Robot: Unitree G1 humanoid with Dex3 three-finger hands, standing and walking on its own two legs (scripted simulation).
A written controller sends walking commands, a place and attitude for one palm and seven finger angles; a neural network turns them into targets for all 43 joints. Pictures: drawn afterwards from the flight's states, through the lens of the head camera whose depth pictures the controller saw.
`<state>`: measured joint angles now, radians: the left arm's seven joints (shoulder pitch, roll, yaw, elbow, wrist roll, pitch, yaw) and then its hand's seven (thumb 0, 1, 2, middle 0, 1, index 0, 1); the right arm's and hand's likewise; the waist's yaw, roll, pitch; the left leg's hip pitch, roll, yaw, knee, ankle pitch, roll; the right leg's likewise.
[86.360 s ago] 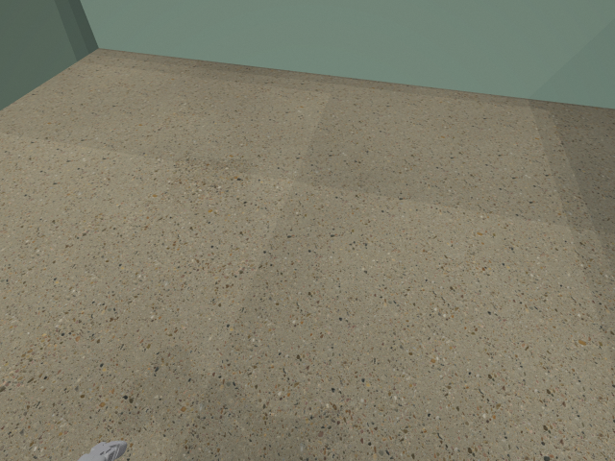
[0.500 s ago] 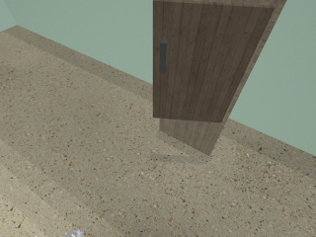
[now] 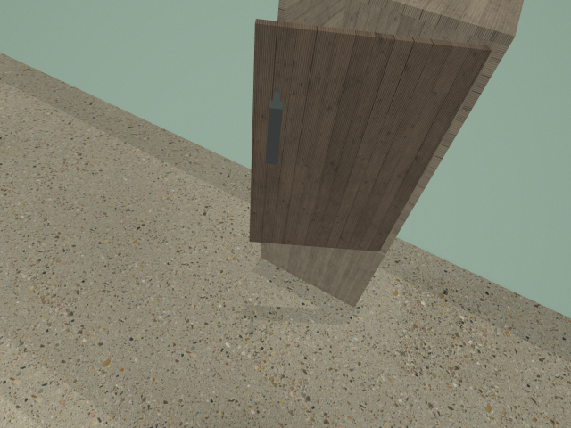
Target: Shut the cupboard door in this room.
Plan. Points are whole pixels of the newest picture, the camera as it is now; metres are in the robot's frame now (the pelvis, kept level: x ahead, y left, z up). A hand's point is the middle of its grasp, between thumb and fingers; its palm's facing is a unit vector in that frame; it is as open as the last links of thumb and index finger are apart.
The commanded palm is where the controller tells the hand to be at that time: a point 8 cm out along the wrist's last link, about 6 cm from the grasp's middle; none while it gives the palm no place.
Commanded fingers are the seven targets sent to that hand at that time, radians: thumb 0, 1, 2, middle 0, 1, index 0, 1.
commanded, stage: take the last steps up to it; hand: left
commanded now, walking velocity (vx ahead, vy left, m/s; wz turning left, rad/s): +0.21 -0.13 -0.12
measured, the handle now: (274, 127) +0.60 +0.06 +0.07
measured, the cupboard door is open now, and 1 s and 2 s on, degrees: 27 27 27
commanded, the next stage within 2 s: come to a stop and stand still in 0.22 s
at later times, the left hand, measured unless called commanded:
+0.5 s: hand (242, 346) +0.28 +0.08 -0.16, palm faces -0.11 -0.97 -0.23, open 7.4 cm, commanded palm none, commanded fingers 0.00 0.90 0.90 -0.20 -0.30 -0.20 -0.30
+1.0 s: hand (164, 425) +0.15 +0.19 -0.18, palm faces +0.07 -0.97 -0.22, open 7.4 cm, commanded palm none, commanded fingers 0.00 0.90 0.90 -0.20 -0.30 -0.20 -0.30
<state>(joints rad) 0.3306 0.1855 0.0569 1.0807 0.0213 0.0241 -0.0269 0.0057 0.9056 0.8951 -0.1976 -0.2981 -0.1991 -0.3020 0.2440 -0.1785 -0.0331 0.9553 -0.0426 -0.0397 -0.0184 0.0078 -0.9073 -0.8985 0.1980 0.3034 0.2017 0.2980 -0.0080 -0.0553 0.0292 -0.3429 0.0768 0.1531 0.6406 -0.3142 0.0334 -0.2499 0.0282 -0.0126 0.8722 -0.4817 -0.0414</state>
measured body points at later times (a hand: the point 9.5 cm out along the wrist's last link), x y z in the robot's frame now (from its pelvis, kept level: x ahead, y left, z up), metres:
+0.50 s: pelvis +0.15 -0.09 +0.00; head +0.21 -0.12 +0.44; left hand +0.28 +0.13 -0.14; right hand +0.08 -0.31 -0.17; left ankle +0.04 +0.07 -0.67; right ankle +0.21 -0.19 -0.73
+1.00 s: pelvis +0.12 -0.02 +0.00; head +0.14 +0.01 +0.45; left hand +0.15 +0.24 -0.16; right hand +0.21 -0.27 -0.12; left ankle +0.09 +0.08 -0.73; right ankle +0.19 -0.18 -0.71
